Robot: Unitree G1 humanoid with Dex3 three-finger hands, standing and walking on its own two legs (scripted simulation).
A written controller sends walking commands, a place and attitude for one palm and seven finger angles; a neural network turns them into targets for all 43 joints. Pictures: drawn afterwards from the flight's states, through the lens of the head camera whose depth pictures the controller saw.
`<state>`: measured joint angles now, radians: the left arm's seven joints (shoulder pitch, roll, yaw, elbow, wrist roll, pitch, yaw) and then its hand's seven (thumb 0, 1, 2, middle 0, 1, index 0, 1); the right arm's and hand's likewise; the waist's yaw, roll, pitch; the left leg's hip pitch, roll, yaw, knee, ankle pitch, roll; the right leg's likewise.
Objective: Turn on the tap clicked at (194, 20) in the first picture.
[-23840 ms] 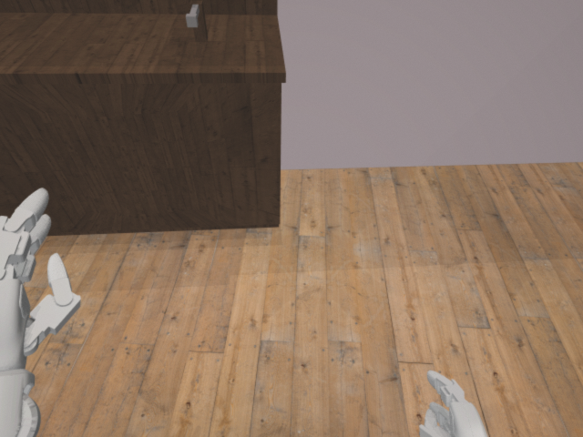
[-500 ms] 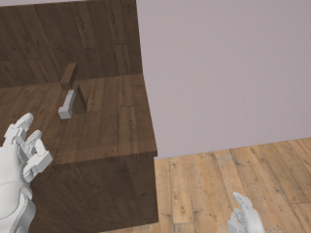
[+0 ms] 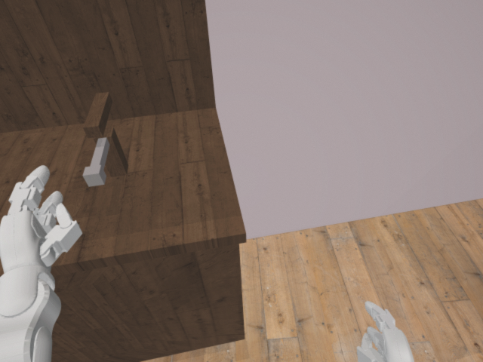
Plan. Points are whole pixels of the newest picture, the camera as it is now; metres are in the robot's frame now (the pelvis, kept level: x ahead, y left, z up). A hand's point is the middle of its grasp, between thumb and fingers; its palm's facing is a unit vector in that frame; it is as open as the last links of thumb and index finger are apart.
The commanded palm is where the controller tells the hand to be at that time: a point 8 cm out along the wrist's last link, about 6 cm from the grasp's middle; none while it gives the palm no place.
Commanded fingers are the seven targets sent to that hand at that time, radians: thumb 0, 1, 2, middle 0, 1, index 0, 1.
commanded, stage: reach beside the lever's end, fingers flat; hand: left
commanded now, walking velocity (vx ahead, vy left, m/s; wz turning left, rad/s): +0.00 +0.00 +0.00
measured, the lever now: (94, 175) +0.37 +0.33 +0.12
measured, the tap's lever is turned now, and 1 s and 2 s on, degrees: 0 0 0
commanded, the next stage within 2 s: push the lever round in 1.50 s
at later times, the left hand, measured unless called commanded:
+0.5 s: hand (76, 207) +0.28 +0.30 +0.14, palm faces +0.54 -0.84 -0.08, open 7.7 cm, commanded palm +0.24 +0.34 +0.14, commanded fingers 0.00 0.90 0.90 -0.16 -0.19 -0.16 -0.19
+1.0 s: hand (74, 192) +0.33 +0.34 +0.12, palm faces +0.56 -0.83 -0.08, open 7.8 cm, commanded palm +0.29 +0.37 +0.12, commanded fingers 0.00 0.90 0.90 -0.15 -0.15 -0.15 -0.15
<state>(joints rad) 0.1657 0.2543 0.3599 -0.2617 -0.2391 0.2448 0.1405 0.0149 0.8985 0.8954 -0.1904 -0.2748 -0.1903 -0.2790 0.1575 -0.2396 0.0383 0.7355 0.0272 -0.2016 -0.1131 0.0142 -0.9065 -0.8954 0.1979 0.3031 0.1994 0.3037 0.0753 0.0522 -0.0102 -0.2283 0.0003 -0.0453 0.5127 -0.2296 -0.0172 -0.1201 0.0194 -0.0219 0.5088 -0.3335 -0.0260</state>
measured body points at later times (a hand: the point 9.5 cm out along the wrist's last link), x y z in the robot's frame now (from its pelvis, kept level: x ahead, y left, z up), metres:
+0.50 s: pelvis +0.00 +0.00 +0.00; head -0.01 -0.01 +0.45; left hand +0.25 +0.34 +0.15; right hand +0.18 -0.23 -0.09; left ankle +0.03 +0.13 -0.74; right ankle -0.03 -0.10 -0.74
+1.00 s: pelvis +0.00 +0.00 -0.01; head +0.01 -0.01 +0.44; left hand +0.30 +0.38 +0.13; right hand +0.13 -0.26 -0.12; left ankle +0.03 +0.13 -0.74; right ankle -0.03 -0.10 -0.74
